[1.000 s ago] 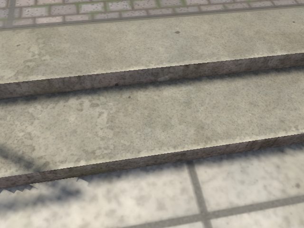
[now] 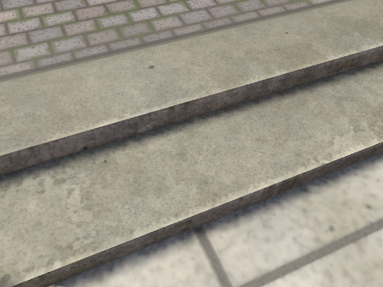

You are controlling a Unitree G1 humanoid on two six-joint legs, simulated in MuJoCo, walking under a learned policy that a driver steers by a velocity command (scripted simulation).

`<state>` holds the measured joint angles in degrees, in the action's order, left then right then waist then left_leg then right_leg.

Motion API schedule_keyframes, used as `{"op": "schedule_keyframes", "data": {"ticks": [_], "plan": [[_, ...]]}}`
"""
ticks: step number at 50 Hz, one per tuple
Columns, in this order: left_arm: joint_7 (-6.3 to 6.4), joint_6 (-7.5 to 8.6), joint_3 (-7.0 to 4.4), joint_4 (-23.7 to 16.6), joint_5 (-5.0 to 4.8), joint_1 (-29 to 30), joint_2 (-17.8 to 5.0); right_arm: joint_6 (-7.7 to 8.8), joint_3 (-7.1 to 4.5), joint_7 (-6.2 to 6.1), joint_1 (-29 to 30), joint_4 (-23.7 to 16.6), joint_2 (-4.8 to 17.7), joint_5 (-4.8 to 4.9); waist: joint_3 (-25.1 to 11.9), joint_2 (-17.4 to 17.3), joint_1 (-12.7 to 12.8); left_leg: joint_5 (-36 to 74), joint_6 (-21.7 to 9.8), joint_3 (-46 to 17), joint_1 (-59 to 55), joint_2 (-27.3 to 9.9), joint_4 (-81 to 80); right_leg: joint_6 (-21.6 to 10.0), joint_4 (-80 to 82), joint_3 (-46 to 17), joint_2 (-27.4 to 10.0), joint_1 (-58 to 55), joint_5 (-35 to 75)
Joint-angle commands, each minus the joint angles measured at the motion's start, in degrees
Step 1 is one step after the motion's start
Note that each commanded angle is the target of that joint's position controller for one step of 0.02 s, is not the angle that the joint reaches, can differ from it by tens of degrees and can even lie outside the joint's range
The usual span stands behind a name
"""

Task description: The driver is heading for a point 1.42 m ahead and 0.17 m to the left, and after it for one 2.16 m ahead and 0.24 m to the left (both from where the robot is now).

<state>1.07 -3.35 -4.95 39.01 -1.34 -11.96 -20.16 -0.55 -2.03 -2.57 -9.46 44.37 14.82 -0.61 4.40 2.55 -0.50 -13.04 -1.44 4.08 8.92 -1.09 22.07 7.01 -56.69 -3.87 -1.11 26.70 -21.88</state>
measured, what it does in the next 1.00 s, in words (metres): walks ahead, turning left: right foot, then left foot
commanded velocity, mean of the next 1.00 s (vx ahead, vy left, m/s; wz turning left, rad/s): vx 0.39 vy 0.00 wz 0.19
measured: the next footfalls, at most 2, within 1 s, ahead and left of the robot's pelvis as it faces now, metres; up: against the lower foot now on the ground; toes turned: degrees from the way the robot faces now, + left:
right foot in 0.16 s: +0.04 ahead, -0.13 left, +0.00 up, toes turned -8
left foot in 0.66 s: +0.39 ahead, +0.03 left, +0.00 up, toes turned +6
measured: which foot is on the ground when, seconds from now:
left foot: down 0.00-0.16, up 0.18-0.64, down 0.66-1.00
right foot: up 0.00-0.14, down 0.16-0.68, up 0.70-1.00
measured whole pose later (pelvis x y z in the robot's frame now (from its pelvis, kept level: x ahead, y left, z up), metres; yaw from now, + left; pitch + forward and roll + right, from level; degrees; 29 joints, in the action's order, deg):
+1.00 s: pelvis +0.40 -0.05 -0.01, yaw +16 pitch +2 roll +1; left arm -0.3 1.6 1.5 36.9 2.4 -8.7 -14.5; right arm 1.6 -3.5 1.3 -18.8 42.9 17.0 -1.7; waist 1.9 1.8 -2.4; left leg -14.5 -5.2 -7.4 10.5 8.6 24.0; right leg 3.0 -45.0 -1.9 -4.9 34.3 -11.7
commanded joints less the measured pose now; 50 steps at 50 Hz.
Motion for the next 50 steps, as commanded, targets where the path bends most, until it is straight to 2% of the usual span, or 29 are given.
{"op": "schedule_keyframes", "data": {"ticks": [1, 3, 5, 7, 8, 9, 10, 11, 12, 13, 15, 19, 24, 27, 29, 31, 33, 34, 35, 36, 37, 38, 39, 40, 41, 43, 46, 47, 50], "plan": [[-2.82, -0.50, -0.09, -4.17, 3.96, 2.36, -3.06, 0.19, -2.86, 1.40, -4.34, -1.65, 10.69, -1.56, -5.60, -9.43, -2.92, 12.60, -10.39, -7.07, -7.97, -13.49, -5.88, -2.66, 7.30, 4.80, 0.68, 0.92, -2.72], [-4.72, -1.14, -0.01, -5.11, 2.77, 3.89, -2.92, 0.56, -3.55, 2.72, -3.98, -2.01, 12.30, -2.02, -4.81, -14.24, -3.36, -1.63, -8.44, -5.83, -3.87, -13.20, -7.25, -5.58, 12.29, 7.31, 1.12, -3.54, -2.83], [-5.25, -1.08, -0.08, -5.81, 2.44, 5.65, -3.47, 0.83, -4.02, 3.17, -3.60, -2.31, 13.51, -1.95, -2.94, -14.64, -3.05, -10.53, -7.40, -6.85, -0.81, -15.09, -7.98, -7.59, 17.77, 8.41, 1.46, -6.95, -2.91], [-4.78, -0.07, 0.45, -3.80, 3.17, 1.08, -1.71, 0.61, -3.95, 3.31, -3.14, -2.02, 13.05, -0.80, -2.22, -10.82, 0.61, -10.16, -5.92, -4.76, 5.50, -14.48, -2.62, -10.04, 29.34, 8.98, 3.18, -17.84, 1.19], [-3.97, 0.96, 0.28, -0.08, 3.69, -6.80, -1.92, 0.49, -2.92, 3.49, -3.76, -1.64, 9.76, -0.63, -4.53, -4.64, 3.79, -11.33, -4.35, -1.44, 12.01, -11.25, 6.02, -11.10, 34.47, 6.93, 4.35, -29.30, 1.80], [-3.02, 2.25, -0.12, 1.73, 4.46, -14.36, -5.25, 0.40, -0.54, 3.97, -3.53, -3.00, 2.29, -1.44, -6.89, 11.70, 6.73, -20.72, -1.19, 5.45, 21.71, -5.63, 25.29, -12.63, 44.50, -13.49, -11.05, -37.25, -11.46], [-2.41, 3.00, -1.32, 0.63, 3.16, -14.19, -12.36, 0.11, -0.68, 3.98, -0.40, -5.57, 3.50, -2.32, -1.93, 15.60, 6.85, -22.35, -0.37, 2.48, 34.22, 0.75, 32.95, -18.46, 51.13, -32.58, -22.50, -32.19, -13.98], [-2.04, 3.18, -0.88, 1.25, 2.79, -12.83, -9.47, 0.07, -2.05, 4.23, 1.80, -5.31, 8.85, -2.03, 1.62, 6.61, 6.74, -16.62, -1.30, -3.54, 33.20, -3.23, 36.64, -19.70, 49.52, -27.05, -20.98, -28.81, -10.72], [-1.50, 5.89, -0.12, -0.24, -0.14, -9.09, -6.24, 2.55, -3.39, 3.72, 2.59, -5.50, 11.95, 4.71, 2.27, 8.07, 5.54, -12.11, -1.25, -6.47, 37.35, -5.09, 40.07, -21.37, 47.94, -23.86, -18.07, -30.17, -9.42], [-1.23, 7.13, 0.29, -0.23, -0.36, -7.13, -4.84, 3.86, -3.36, 3.49, 0.43, -3.60, 11.98, 4.83, 0.87, 6.90, 4.40, -7.67, -1.58, -7.46, 38.28, -6.19, 40.19, -19.50, 48.09, -18.68, -15.93, -33.03, -5.82], [-0.57, 7.84, 0.74, -0.36, 1.17, -5.42, -3.13, 4.94, -3.44, 3.66, -1.20, -1.37, 11.04, 3.13, 0.55, 4.78, 3.07, 0.62, -1.01, -8.17, 37.57, -6.84, 38.72, -16.18, 48.39, -9.98, -12.89, -33.20, 8.29], [-0.46, 8.36, 0.45, 0.31, 2.31, -6.34, -2.60, 4.60, -2.62, 4.24, -2.81, -0.11, 7.04, 3.00, 0.08, 1.80, 2.64, 9.77, 1.63, -9.28, 36.32, -3.98, 37.32, -14.63, 49.53, 2.13, -9.95, -29.32, 26.49], [0.01, 8.76, 0.24, 1.78, 1.66, -6.46, -3.56, 4.98, -1.05, 4.80, 4.63, -3.88, 4.27, 2.13, 3.87, 0.30, 4.36, 19.20, 2.36, -4.12, 30.25, -2.36, 19.51, -12.67, 53.33, 9.92, -8.87, -24.14, 30.53], [0.61, 8.03, -0.06, 3.54, 1.22, -9.22, -4.65, 5.34, -0.11, 6.01, 8.00, -6.41, 2.95, 2.01, 3.61, 0.04, 5.11, 17.19, 0.43, -1.11, 30.02, -0.83, 14.00, -12.41, 49.74, 11.95, -10.88, -30.32, 43.33], [1.30, 7.06, -0.42, 3.53, 1.35, -8.89, -6.12, 5.28, -0.59, 6.63, 7.78, -7.98, 4.58, 2.24, 0.47, 1.85, 3.20, 12.48, -1.93, 1.33, 27.06, 1.97, 13.22, -11.83, 42.91, 13.32, -11.75, -34.26, 63.78], [2.11, 5.74, -0.63, 2.68, 1.46, -7.02, -7.41, 4.34, -1.73, 6.50, 1.11, -7.40, 7.10, 2.19, -5.27, 4.99, -1.41, 5.58, -4.62, 2.97, 19.91, 4.80, 15.84, -11.55, 31.52, 13.92, -12.77, -36.53, 81.37], [2.01, 5.72, -0.71, 1.51, 1.35, -3.42, -8.27, 3.96, -4.34, 5.28, -13.56, -5.18, 12.18, 2.11, -12.59, 1.56, -10.25, 10.35, -8.81, -0.58, -2.39, 5.93, 7.70, -10.73, 9.16, 13.92, -10.53, -26.40, 73.04], [1.15, 7.13, 1.23, 0.60, 3.25, -7.31, -2.11, 3.19, -5.06, 3.95, -17.43, -4.13, 15.98, 2.23, -16.34, -11.41, -7.82, 13.52, -12.59, -14.81, -19.88, -4.38, 10.19, -9.27, -9.98, 12.44, -4.34, -8.43, 20.22], [-0.35, 9.46, 3.22, -1.67, 1.97, -12.65, 2.51, 4.05, -5.36, 3.75, -15.92, -6.28, 18.19, 1.13, -24.43, -17.77, -2.95, 1.04, -26.17, -48.74, -33.98, -17.93, 3.39, -6.69, -28.75, 2.31, 6.57, 12.86, -14.50], [-1.49, 11.46, 1.92, -2.33, -0.26, -4.41, -4.04, 4.46, -4.67, 3.67, -15.30, -6.39, 13.72, 1.31, -21.34, -6.64, -7.79, -10.33, -23.40, -48.20, -29.74, -16.54, -5.25, -8.34, -29.01, -5.01, 3.18, 17.99, -8.71], [-1.92, 12.33, 1.67, -4.71, -1.67, -0.18, -5.17, 4.77, -4.07, 3.60, -11.26, -7.07, 11.95, 1.31, -11.84, -3.45, -5.45, -12.64, -20.24, -41.16, -20.05, -14.97, -8.16, -9.58, -23.03, -4.07, 0.29, 19.31, -1.84], [-1.52, 12.33, 1.95, -4.46, -0.44, 0.16, -3.93, 5.01, -3.54, 3.81, -6.95, -7.93, 10.54, 1.55, -6.62, 2.00, -1.96, -7.13, -18.14, -36.40, -10.67, -12.66, -9.36, -9.27, -17.80, -3.04, -2.20, 16.72, 0.92], [-1.10, 11.81, 1.64, -4.17, 1.11, -0.79, -4.03, 5.16, -3.20, 3.73, -3.99, -8.96, 9.39, 1.32, -4.60, 1.73, 0.02, 0.00, -17.50, -32.41, -4.65, -10.39, -10.06, -8.16, -14.13, -2.95, -3.49, 13.40, 2.62], [-1.55, 8.31, 3.56, -2.43, 6.21, -3.75, -0.95, 3.56, -3.19, 3.13, -5.04, -5.66, 10.29, -1.61, -2.48, 1.34, 2.45, 16.14, -15.22, -23.79, 4.44, -8.11, -9.32, -6.50, -10.59, 0.53, -4.48, 5.48, 3.86], [-1.81, 6.62, 3.79, -2.33, 6.61, -6.46, 0.07, 3.56, -3.02, 3.32, -5.55, -5.97, 10.04, -1.66, -3.58, -0.45, 3.55, 27.90, -15.31, -19.18, 9.10, -5.64, -7.86, -5.41, -9.38, 2.55, -3.38, 0.64, 2.86], [-1.94, 5.43, 4.29, -2.93, 5.25, -6.37, 0.43, 3.93, -3.01, 3.64, -5.35, -5.37, 10.46, -1.15, -5.21, -3.97, 4.18, 34.40, -14.59, -14.83, 12.51, -2.51, -6.75, -3.84, -2.55, 4.53, -2.80, -1.99, 4.76], [-1.77, 5.12, 5.01, -5.01, 4.25, 0.79, 0.97, 3.39, -3.38, 3.75, -6.57, -5.17, 10.70, -0.53, -5.87, -7.54, 1.21, 22.04, -12.20, -15.69, 11.76, -0.92, -6.51, -3.11, 8.03, 5.52, -2.68, -1.91, 11.51], [-1.47, 5.12, 5.27, -5.04, 3.79, 1.55, 1.66, 3.12, -3.52, 3.70, -7.00, -5.18, 10.36, -0.85, -7.09, -9.40, 0.29, 19.01, -11.99, -16.65, 10.68, -1.27, -5.61, -3.19, 8.64, 6.23, -1.90, -2.89, 12.54], [-0.71, 5.83, 5.00, -6.75, 3.44, 4.91, 0.45, 2.67, -3.73, 3.50, -8.75, -5.60, 10.29, -1.56, -7.69, -9.13, -1.58, 17.43, -11.87, -23.49, 5.05, -4.36, -1.91, -4.69, 12.33, 5.10, -0.76, -1.35, 10.11]]}}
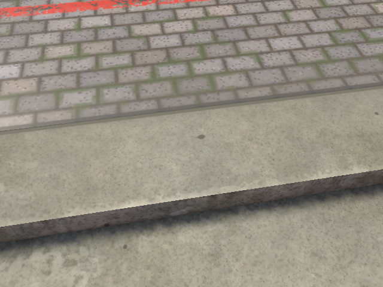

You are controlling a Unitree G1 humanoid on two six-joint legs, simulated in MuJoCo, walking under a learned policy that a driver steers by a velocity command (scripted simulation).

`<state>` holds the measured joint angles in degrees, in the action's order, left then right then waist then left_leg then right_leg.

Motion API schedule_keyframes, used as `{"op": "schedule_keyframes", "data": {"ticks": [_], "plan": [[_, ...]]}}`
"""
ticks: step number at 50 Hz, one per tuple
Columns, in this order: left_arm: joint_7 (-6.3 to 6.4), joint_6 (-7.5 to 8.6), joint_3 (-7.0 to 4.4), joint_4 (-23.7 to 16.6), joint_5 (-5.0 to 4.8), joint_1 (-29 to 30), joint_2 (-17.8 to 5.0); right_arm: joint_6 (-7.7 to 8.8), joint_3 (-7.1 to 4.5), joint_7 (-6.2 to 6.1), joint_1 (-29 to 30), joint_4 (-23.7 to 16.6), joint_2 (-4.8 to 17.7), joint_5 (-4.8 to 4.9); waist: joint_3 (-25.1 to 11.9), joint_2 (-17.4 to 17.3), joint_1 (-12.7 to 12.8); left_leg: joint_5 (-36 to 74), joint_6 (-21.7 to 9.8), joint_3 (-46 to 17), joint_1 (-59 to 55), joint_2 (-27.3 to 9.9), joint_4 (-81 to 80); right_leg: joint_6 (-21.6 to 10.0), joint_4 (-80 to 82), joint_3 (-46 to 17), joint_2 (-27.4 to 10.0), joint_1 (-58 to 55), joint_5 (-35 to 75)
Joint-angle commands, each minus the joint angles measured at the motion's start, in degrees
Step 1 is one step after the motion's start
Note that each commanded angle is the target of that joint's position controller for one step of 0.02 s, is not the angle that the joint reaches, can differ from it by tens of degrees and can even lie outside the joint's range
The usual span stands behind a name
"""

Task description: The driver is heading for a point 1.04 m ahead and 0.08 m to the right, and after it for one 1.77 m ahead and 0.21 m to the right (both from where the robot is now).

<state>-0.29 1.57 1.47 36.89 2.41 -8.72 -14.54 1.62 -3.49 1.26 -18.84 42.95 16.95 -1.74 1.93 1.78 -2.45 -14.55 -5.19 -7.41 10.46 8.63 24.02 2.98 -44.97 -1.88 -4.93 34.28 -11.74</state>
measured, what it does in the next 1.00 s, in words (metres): climbs: right foot, then left foot 0.10 m higher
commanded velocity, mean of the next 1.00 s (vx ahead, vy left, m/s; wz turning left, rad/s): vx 0.50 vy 0.00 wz -0.08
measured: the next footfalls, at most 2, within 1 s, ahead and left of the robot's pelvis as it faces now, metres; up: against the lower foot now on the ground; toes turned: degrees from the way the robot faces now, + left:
right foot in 0.08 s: +0.17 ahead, -0.13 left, +0.00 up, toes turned +3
left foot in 0.52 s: +0.41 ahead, +0.11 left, +0.11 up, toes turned +10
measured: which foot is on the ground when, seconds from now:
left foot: down 0.00-0.08, up 0.10-0.50, down 0.52-1.00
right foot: up 0.00-0.06, down 0.08-0.52, up 0.54-1.00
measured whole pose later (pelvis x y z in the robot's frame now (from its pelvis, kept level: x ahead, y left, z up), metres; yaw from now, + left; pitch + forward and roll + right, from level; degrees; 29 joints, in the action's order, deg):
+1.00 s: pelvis +0.50 +0.03 +0.10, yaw -8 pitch +5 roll +1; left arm -4.6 4.4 -0.6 45.8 1.7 -1.9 -10.6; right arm 5.5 3.4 2.5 -30.5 60.8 6.0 -8.3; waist -7.9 0.6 -4.1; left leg -22.3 -1.7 18.3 0.2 0.3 17.1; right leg -10.4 -97.7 -5.5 -1.8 70.8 -2.6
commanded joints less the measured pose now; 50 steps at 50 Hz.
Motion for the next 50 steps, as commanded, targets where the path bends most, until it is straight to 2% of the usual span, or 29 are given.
{"op": "schedule_keyframes", "data": {"ticks": [1, 4, 5, 6, 7, 8, 9, 11, 12, 16, 18, 19, 21, 24, 25, 26, 27, 28, 29, 30, 31, 32, 33, 34, 36, 37, 41, 45, 50], "plan": [[0.73, 1.35, -1.53, -4.82, -0.33, 0.81, -5.43, 0.40, -2.38, -0.60, 0.98, -4.46, 8.41, -0.50, -5.30, -7.78, 1.06, 20.09, -7.74, -13.64, 2.14, -14.93, -2.08, -1.43, 3.02, 2.19, 3.43, -9.83, -1.88], [1.64, 2.90, -3.31, -0.62, 0.18, -14.21, -7.90, 0.73, -2.45, -0.68, 5.38, -5.52, 8.01, 1.04, -8.50, -2.52, 9.98, 25.47, -3.28, -11.75, 6.34, -9.37, 15.80, -3.27, 20.05, 1.06, 5.02, -30.36, 0.18], [2.48, 3.45, -4.96, -0.07, 1.71, -21.12, -14.21, 1.69, -0.88, -0.44, 7.09, -8.09, 2.08, 2.08, -10.83, 9.36, 11.77, 11.24, 0.16, -3.25, 15.40, -3.13, 35.23, -6.01, 28.12, -16.26, -11.07, -39.06, -7.01], [2.58, 2.18, -6.24, -0.01, 1.38, -18.08, -18.72, 1.64, 0.04, -0.38, 0.36, -10.13, -0.57, 1.65, -11.83, 19.78, 4.78, -16.58, 2.01, 2.51, 31.62, 2.13, 45.07, -11.80, 34.34, -40.07, -21.62, -45.05, -5.54], [2.35, 1.57, -5.57, -0.99, 1.48, -14.79, -12.90, 0.13, -0.50, -1.22, 1.76, -7.42, 3.19, -0.81, -7.28, 5.31, 5.25, -15.55, 1.75, 2.71, 38.18, -4.32, 57.83, -14.64, 30.78, -38.31, -21.10, -41.43, -20.33], [2.03, 1.55, -4.37, -1.26, 1.02, -13.10, -7.73, -0.14, -0.62, -1.06, 5.87, -8.07, 3.40, -1.66, -3.12, -0.80, 6.25, -11.56, 1.64, 3.17, 41.51, -5.34, 65.02, -14.36, 30.82, -30.23, -17.80, -36.97, -23.74], [1.63, 1.90, -3.67, 0.29, 0.57, -12.73, -5.68, -0.24, -0.16, -0.59, 7.66, -9.11, 1.53, -1.85, 0.29, -0.04, 4.97, -9.67, 1.28, 3.35, 43.27, -6.35, 69.62, -13.24, 30.77, -22.63, -14.52, -32.27, -19.20], [1.00, 2.99, -2.96, 4.89, 0.50, -17.14, -2.65, -1.15, 1.44, -0.56, 9.60, -10.93, -3.37, -1.28, 0.78, 4.85, 4.41, -10.66, 0.16, 3.30, 48.96, -5.76, 85.10, -12.42, 30.31, -13.85, -10.85, -28.23, -13.42], [0.54, 3.37, -2.86, 6.75, 0.61, -18.68, -2.05, -1.54, 2.18, -1.08, 10.87, -12.19, -4.82, -0.73, 0.77, 3.94, 3.91, -10.94, -0.46, 2.44, 53.05, -5.07, 90.10, -12.29, 29.98, -11.85, -10.54, -27.33, -12.71], [-0.30, 4.84, -2.90, 12.17, -0.26, -20.70, -3.12, -1.81, 4.20, -2.39, 21.06, -18.50, -6.49, -0.79, 4.20, 2.41, 2.45, -12.42, -0.35, 3.26, 63.77, -4.94, 91.26, -12.90, 34.29, -7.98, -9.55, -23.94, -10.79], [0.13, 4.56, -2.55, 15.21, -1.85, -20.08, -2.16, -1.37, 5.22, -1.63, 24.31, -21.72, -6.26, -1.23, 5.54, 3.59, 0.22, -11.65, 0.15, 9.24, 61.28, -10.01, 76.84, -12.64, 38.37, -5.55, -6.21, -21.53, -4.51], [0.96, 4.20, -2.47, 16.68, -2.17, -21.67, -1.81, -1.32, 5.64, -1.02, 27.73, -23.05, -6.52, -1.36, 4.15, 4.44, 1.65, -11.22, 0.52, 13.33, 58.86, -11.49, 71.67, -13.57, 41.06, -5.04, -5.09, -22.95, 1.20], [2.29, 3.15, -2.91, 15.95, -2.57, -19.79, -2.73, -1.21, 6.98, 0.38, 27.56, -22.87, -8.13, -0.32, -0.86, 1.39, 3.11, -4.55, 0.62, 15.35, 33.47, -12.11, 45.23, -14.77, 47.09, -1.19, -3.39, -18.57, 17.86], [1.23, 3.41, -4.43, 15.96, -1.32, -22.02, -9.39, -0.83, 4.92, -0.18, 13.06, -15.89, -6.07, 0.74, -12.45, 6.11, -0.91, -12.08, -1.23, 19.08, 17.42, -3.12, 38.64, -13.83, 28.39, 1.09, -6.88, -34.17, 76.30], [0.57, 3.48, -5.05, 15.67, -1.59, -20.53, -10.40, -0.14, 3.94, -0.69, 4.80, -14.09, -4.49, 1.03, -16.61, 7.72, -5.50, -8.36, -2.68, 16.55, 11.93, -2.88, 31.22, -12.08, 16.85, 0.52, -8.17, -38.10, 81.20], [-0.25, 4.14, -5.53, 14.65, -2.34, -18.03, -10.04, 0.92, 2.61, -1.31, -1.48, -12.79, -1.46, -0.27, -20.71, 7.74, -9.33, -6.39, -4.98, 8.05, 1.91, -7.20, 25.20, -10.24, 2.86, 0.95, -6.87, -32.70, 71.23], [-7.82, 5.30, -2.85, 11.32, 6.90, -22.55, -0.80, 0.10, 1.57, -0.55, -12.64, -6.35, 8.80, -0.86, -32.93, -15.88, -7.19, 10.91, -16.01, -31.22, -29.47, -26.37, 11.15, -11.00, -16.51, -4.42, 2.70, 1.55, 9.56], [-9.19, 4.53, -6.06, 12.36, 1.12, -18.81, -5.86, -0.33, 0.43, 0.89, -23.64, -4.03, 9.12, -3.75, -19.73, -14.54, -13.10, -1.99, -13.17, -48.83, -19.33, -28.15, -0.55, -11.49, -46.29, -18.65, 11.39, 16.50, 4.62], [-8.22, 5.35, -6.58, 11.83, -1.37, -17.20, -5.07, 0.73, 0.74, 2.59, -15.08, -0.53, 7.75, -2.76, -6.15, -8.89, -5.38, -13.63, -9.24, -38.79, -5.75, -29.02, -1.77, -12.47, -57.29, -20.97, 10.75, 24.17, 9.71], [-6.09, 5.53, -5.48, 10.80, -0.54, -15.76, -1.82, 1.84, 1.79, 3.63, -3.31, 0.43, 1.58, -0.82, -4.23, -6.70, -0.08, -11.98, -12.47, -26.85, 3.76, -27.06, -0.52, -13.00, -62.57, -15.78, 8.99, 22.90, 9.50], [-4.50, 5.07, -4.10, 9.74, 1.84, -14.79, 0.84, 3.11, 3.88, 3.40, 2.93, 1.41, -5.23, 0.04, -8.19, -0.94, 3.38, -8.00, -12.93, -18.81, 5.74, -26.18, -0.13, -14.11, -65.39, -12.99, 6.95, 22.37, 8.44], [-3.92, 3.92, -2.57, 9.62, 2.14, -15.05, 3.29, 4.02, 5.51, 3.01, 6.63, 3.14, -11.46, -0.80, -8.56, 1.92, 6.65, -4.23, -10.03, -14.53, 9.72, -25.65, -1.73, -14.72, -66.03, -12.63, 3.78, 21.17, 12.41], [-3.96, 2.78, -1.69, 9.50, 1.97, -15.75, 4.84, 4.66, 6.49, 2.51, 9.75, 3.72, -13.85, -1.31, -8.10, 0.78, 9.52, -2.08, -7.51, -10.02, 12.51, -24.21, -3.66, -14.48, -62.22, -11.64, 1.12, 20.73, 13.90], [-4.26, 2.24, -1.49, 9.62, 1.39, -15.00, 5.17, 5.20, 6.46, 1.77, 10.87, 4.65, -13.97, -1.41, -6.63, -0.01, 9.97, 0.26, -5.85, -5.30, 13.94, -22.84, -5.51, -13.81, -58.45, -11.16, 0.14, 20.97, 13.66], [-5.54, 2.56, -2.55, 7.67, -0.13, -8.56, 1.64, 5.68, 4.84, 0.35, 9.32, 6.34, -8.58, -1.80, -5.78, -1.64, 8.17, 3.91, -3.71, 4.97, 14.62, -19.88, -8.14, -11.02, -46.36, -6.30, -1.44, 18.76, 10.33], [-5.99, 3.00, -3.19, 7.14, 0.12, -6.06, 0.47, 6.09, 4.84, -0.31, 8.09, 6.32, -7.32, -2.34, -6.38, -4.90, 7.29, 7.91, -3.43, 7.92, 14.24, -19.13, -9.34, -10.00, -45.39, -4.67, -1.64, 17.11, 11.76], [-6.21, 3.93, -3.48, 6.99, -0.22, 2.37, 0.49, 5.36, 4.40, -0.04, -10.11, 12.31, -3.27, -4.71, -5.00, -7.05, -0.36, 21.89, -5.48, 9.03, -6.77, -23.45, -8.95, -9.35, -46.63, -5.89, 1.47, 34.30, 10.65], [-3.90, 4.16, -2.79, 6.62, -0.63, 6.41, 2.22, 3.81, 5.47, 1.90, -12.70, 15.03, -6.15, -6.37, -1.98, -3.07, -0.33, 22.96, -8.46, 9.17, -17.90, -26.78, -9.71, -13.60, -56.42, -9.60, 3.61, 52.13, 7.35], [-4.55, 3.34, -1.53, 3.62, -1.10, 14.21, 3.25, 4.47, 6.69, 0.67, -15.40, 17.96, -6.59, -6.99, -2.59, -3.93, 0.03, 32.49, -5.22, 17.43, -18.53, -23.62, -12.63, -13.44, -50.45, 0.13, 1.67, 49.20, 9.56]]}}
